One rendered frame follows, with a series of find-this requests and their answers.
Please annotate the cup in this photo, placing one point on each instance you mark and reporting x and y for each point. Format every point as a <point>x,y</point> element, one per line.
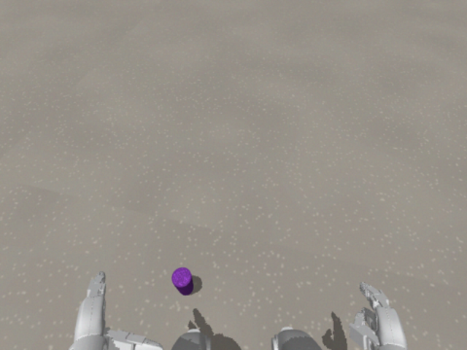
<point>182,280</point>

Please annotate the left robot arm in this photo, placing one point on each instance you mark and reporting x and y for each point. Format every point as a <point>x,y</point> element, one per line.
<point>91,342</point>

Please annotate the left robot hand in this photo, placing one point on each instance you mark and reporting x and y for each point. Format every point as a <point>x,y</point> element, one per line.
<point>91,321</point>

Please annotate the right robot hand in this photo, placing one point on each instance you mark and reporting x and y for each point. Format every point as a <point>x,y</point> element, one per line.
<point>385,324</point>

